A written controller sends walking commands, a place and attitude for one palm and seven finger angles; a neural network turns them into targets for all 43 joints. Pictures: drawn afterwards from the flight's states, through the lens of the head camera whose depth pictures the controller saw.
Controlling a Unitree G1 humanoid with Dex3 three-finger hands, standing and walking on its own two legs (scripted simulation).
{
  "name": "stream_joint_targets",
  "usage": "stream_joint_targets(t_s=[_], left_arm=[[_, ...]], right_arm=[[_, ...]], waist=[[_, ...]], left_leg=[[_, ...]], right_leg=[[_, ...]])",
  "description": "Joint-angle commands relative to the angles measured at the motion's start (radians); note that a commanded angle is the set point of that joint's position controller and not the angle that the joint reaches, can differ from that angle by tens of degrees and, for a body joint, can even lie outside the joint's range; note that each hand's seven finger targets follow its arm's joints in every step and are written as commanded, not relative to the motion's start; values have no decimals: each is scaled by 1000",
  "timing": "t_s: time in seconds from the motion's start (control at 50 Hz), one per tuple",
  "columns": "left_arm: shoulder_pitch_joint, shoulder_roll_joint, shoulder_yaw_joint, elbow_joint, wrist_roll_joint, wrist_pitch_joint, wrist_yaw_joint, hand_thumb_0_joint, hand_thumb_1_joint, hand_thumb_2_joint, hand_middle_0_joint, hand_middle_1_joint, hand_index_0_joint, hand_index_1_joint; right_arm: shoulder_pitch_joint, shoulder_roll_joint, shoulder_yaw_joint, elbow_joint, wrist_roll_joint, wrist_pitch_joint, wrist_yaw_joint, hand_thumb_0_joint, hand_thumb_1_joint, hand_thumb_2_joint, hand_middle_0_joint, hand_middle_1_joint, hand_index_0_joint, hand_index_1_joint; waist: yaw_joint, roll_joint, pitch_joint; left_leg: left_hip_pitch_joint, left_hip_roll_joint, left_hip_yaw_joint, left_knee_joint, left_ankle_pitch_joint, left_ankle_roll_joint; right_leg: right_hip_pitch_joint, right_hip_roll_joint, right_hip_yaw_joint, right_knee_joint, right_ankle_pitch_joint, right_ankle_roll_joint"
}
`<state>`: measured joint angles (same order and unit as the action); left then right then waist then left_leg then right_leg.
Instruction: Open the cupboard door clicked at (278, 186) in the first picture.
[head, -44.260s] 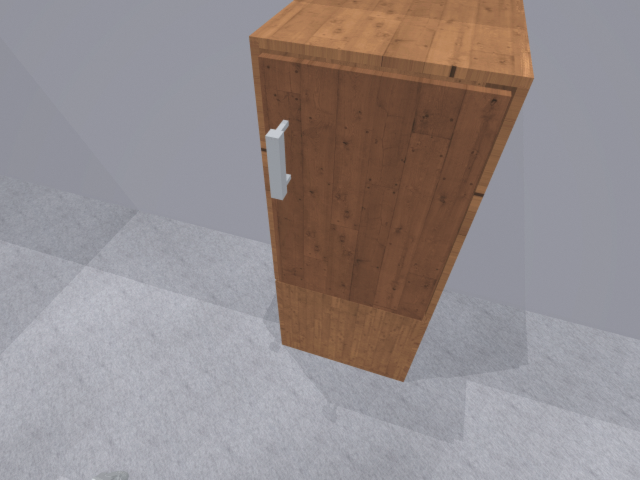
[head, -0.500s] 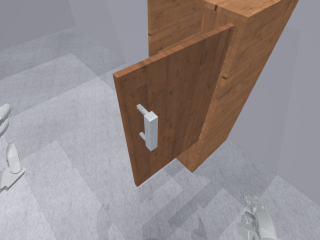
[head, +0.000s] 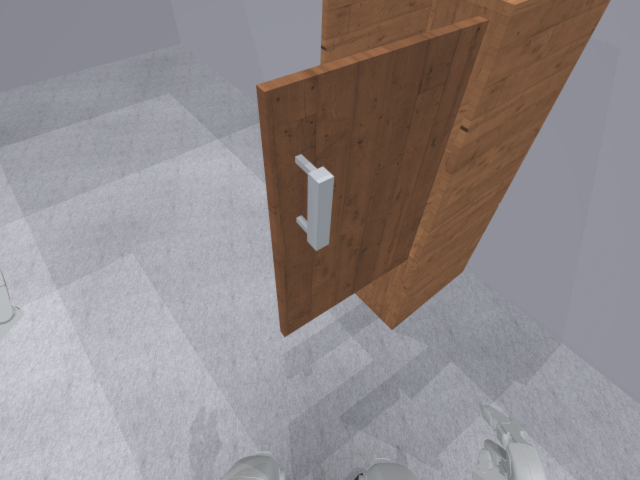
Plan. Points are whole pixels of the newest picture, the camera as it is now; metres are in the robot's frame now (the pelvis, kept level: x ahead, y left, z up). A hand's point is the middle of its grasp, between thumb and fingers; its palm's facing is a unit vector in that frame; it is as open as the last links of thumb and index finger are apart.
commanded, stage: step back with the hand held close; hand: left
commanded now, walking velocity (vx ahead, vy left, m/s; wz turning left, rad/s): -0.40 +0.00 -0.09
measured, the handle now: (310, 203) +0.46 +0.04 +0.09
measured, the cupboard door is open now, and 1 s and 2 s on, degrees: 87 87 87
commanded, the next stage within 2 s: stop stepping back and stand still in 0.20 s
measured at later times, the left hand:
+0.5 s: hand out of the picture +0.10 +0.24 +0.20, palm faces +0.45 -0.78 -0.44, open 7.5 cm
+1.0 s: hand out of the picture +0.05 +0.25 +0.19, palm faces +0.40 -0.80 -0.45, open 7.5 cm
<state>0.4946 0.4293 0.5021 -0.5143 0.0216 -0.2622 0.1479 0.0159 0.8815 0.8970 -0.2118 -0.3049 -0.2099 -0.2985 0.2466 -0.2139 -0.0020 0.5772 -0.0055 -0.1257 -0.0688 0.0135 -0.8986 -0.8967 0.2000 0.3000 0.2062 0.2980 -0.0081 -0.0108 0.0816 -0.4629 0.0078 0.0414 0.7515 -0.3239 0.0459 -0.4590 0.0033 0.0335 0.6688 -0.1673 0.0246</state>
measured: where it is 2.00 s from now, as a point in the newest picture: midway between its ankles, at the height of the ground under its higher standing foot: outside the picture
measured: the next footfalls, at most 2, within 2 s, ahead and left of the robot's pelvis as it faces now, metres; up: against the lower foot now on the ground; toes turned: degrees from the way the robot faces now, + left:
right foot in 0.40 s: -0.13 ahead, -0.09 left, +0.00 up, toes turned -7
left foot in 0.60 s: -0.11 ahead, +0.13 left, +0.00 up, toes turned +1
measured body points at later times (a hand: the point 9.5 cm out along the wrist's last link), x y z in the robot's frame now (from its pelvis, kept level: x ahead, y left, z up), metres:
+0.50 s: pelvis -0.10 -0.01 +0.02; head -0.08 +0.00 +0.47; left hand +0.07 +0.28 +0.22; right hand +0.07 -0.23 -0.07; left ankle -0.02 +0.10 -0.66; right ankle -0.16 -0.13 -0.71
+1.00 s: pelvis -0.17 +0.00 +0.03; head -0.18 +0.00 +0.48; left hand +0.02 +0.29 +0.22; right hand -0.06 -0.26 -0.07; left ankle -0.14 +0.12 -0.68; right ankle -0.16 -0.09 -0.71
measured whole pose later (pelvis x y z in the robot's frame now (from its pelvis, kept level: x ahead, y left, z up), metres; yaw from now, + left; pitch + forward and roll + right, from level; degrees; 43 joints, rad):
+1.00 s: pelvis -0.17 +0.00 +0.03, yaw -5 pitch -1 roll +1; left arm 0.54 0.39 0.42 -0.43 -0.02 -0.22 0.16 0.02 0.88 0.90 -0.21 -0.31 -0.21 -0.30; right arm 0.29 -0.22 0.00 0.69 -0.01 -0.11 -0.07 0.01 -0.90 -0.90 0.20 0.30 0.20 0.30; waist 0.01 -0.03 -0.03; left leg -0.37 0.02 0.06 0.78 -0.39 0.01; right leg -0.24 0.01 -0.05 0.50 -0.25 -0.05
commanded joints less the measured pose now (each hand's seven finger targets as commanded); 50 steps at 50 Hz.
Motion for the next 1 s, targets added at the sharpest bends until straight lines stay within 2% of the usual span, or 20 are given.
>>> stream_joint_targets(t_s=[0.0, 0.06, 0.1, 0.14, 0.16, 0.18, 0.22, 0.32, 0.34, 0.38, 0.4, 0.46, 0.5, 0.54, 0.58, 0.64, 0.78, 0.84, 0.88, 0.98], left_arm=[[-63, 172, 90, -209, -28, -52, 20, 0, 900, 900, -200, -300, -200, -300], [-64, 187, 84, -227, -38, -47, 32, 0, 900, 900, -200, -300, -200, -300], [-49, 195, 97, -257, -41, -54, 32, 0, 900, 900, -200, -300, -200, -300], [-18, 173, 131, -293, -37, -63, 36, 0, 900, 900, -200, -300, -200, -300], [-77, 212, 150, -337, -36, -57, 39, 0, 900, 900, -200, -300, -200, -300], [-97, 228, 155, -365, -42, -64, 40, 0, 900, 900, -200, -300, -200, -300], [53, 164, 120, -215, -75, -37, 40, 0, 900, 900, -200, -300, -200, -300], [-37, 151, 51, -254, -80, -23, 34, 0, 900, 900, -200, -300, -200, -300], [-52, 149, 35, -249, -78, -29, 24, 0, 900, 900, -200, -300, -200, -300], [-112, 252, 71, -260, -57, -49, 23, 0, 900, 900, -200, -300, -200, -300], [-161, 322, 127, -243, -39, -54, 37, 0, 900, 900, -200, -300, -200, -300], [-74, 179, 43, -134, -44, 3, 32, 0, 900, 900, -200, -300, -200, -300], [-49, 156, 36, -112, -36, 10, 40, 0, 900, 900, -200, -300, -200, -300], [-22, 151, 41, -119, -43, 12, 36, 0, 900, 900, -200, -300, -200, -300], [15, 175, 59, -205, -51, -2, 33, 0, 900, 900, -200, -300, -200, -300], [104, 191, 81, -249, -61, -3, 19, 0, 900, 900, -200, -300, -200, -300], [114, 187, 88, -188, -59, -11, 27, 0, 900, 900, -200, -300, -200, -300], [74, 195, 81, -121, -58, 1, 29, 0, 900, 900, -200, -300, -200, -300], [-14, 166, 50, -90, -50, -14, 30, 0, 900, 900, -200, -300, -200, -300], [-82, 136, -5, -103, -30, -17, 34, 0, 900, 900, -200, -300, -200, -300]], right_arm=[[-90, -125, -59, -128, -1, -56, -2, 0, -900, -900, 200, 300, 200, 300], [-88, -112, -58, -99, 3, -29, 4, 0, -900, -900, 200, 300, 200, 300], [-94, -129, -60, -113, 4, -18, -3, 0, -900, -900, 200, 300, 200, 300], [-148, -160, -69, -143, -12, -34, -20, 0, -900, -900, 200, 300, 200, 300], [-135, -108, -73, -129, -21, -57, -19, 0, -900, -900, 200, 300, 200, 300], [-135, -108, -93, -108, -6, -80, -12, 0, -900, -900, 200, 300, 200, 300], [-170, -125, -110, -96, 14, -103, 8, 0, -900, -900, 200, 300, 200, 300], [-132, -107, -63, -86, 8, -95, 15, 0, -900, -900, 200, 300, 200, 300], [-138, -107, -58, -89, 10, -97, 16, 0, -900, -900, 200, 300, 200, 300], [-136, -98, -53, -72, 3, -85, 22, 0, -900, -900, 200, 300, 200, 300], [-138, -110, -43, -52, -27, -75, 26, 0, -900, -900, 200, 300, 200, 300], [-118, -76, -19, -71, 11, -68, -6, 0, -900, -900, 200, 300, 200, 300], [-139, -75, -8, -76, 6, -64, -21, 0, -900, -900, 200, 300, 200, 300], [-116, -86, -11, -76, 8, -68, -25, 0, -900, -900, 200, 300, 200, 300], [-101, -135, -44, -110, 17, -73, -20, 0, -900, -900, 200, 300, 200, 300], [-77, -108, -34, -118, 9, -75, 4, 0, -900, -900, 200, 300, 200, 300], [-115, -130, -38, -105, 0, -71, 1, 0, -900, -900, 200, 300, 200, 300], [-102, -112, -56, -91, -2, -44, -8, 0, -900, -900, 200, 300, 200, 300], [-82, -113, -47, -67, -6, -45, -5, 0, -900, -900, 200, 300, 200, 300], [-94, -99, -31, -61, -10, -64, -28, 0, -900, -900, 200, 300, 200, 300]], waist=[[-5, -121, -122], [-17, -152, -183], [-23, -17, -156], [-1, 403, -174], [-5, 317, -200], [6, 184, -234], [28, 212, -259], [14, 283, -162], [17, 233, -127], [26, -219, -83], [13, -179, -89], [-4, -158, -157], [-1, -105, -161], [-14, -33, -208], [11, 95, -290], [-7, 250, -276], [-8, 149, -128], [1, -156, -73], [-16, -95, -70], [-13, -50, -83]], left_leg=[[-42, -6, -52, -69, -264, -20], [182, -33, -24, 19, -159, -35], [148, 33, -131, -153, -255, 2], [-299, 339, -475, -604, -569, 126], [-271, 387, -501, -651, -392, 144], [-90, 363, -389, -546, -196, 126], [49, 313, -207, -468, -147, 89], [31, 233, -92, -546, -225, -10], [60, 164, -19, -422, -199, -56], [119, -10, 11, 251, -39, -112], [21, 33, -57, 378, -50, -105], [-34, 8, -33, 217, -48, -75], [68, -7, 23, -44, -23, -48], [217, -15, 42, -345, 191, -34], [401, 141, -97, -318, 634, 14], [483, 161, -145, -321, 984, -13], [30, 144, -88, -407, -105, 8], [-8, 4, 0, 80, -127, -43], [-87, 32, -46, 228, -105, -43], [242, 15, 48, -213, -20, -15]], right_leg=[[24, -159, 285, -287, -225, -97], [-118, -205, 231, -357, -289, -103], [-151, -121, 138, -226, -354, -59], [206, 97, -41, 418, -294, 8], [184, 113, 2, 686, -351, 1], [85, 93, 37, 715, -356, -6], [53, 76, -8, 633, -345, -2], [236, 70, -126, 2, -441, -52], [208, 37, -88, -248, -426, -75], [-123, -373, 498, -602, -443, -233], [-101, -406, 465, -562, -268, -258], [232, -267, 198, -288, 423, -166], [292, -235, 117, -229, 548, -138], [339, -174, 62, -149, 520, -72], [261, -69, 20, -73, 269, -15], [138, 13, -89, -10, -55, -7], [374, -24, -44, -239, -173, -49], [158, -294, 440, -523, -619, -206], [201, -325, 382, -489, -438, -231], [89, -200, 125, -393, -397, -145]])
